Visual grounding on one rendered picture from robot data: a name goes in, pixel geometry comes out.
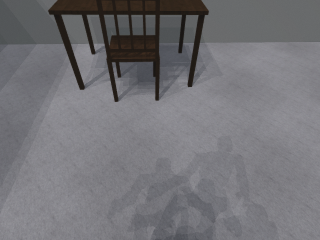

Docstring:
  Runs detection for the chair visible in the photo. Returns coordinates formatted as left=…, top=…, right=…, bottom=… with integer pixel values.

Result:
left=96, top=0, right=160, bottom=102

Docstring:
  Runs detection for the table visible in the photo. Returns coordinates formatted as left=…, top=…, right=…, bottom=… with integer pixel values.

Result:
left=48, top=0, right=209, bottom=90

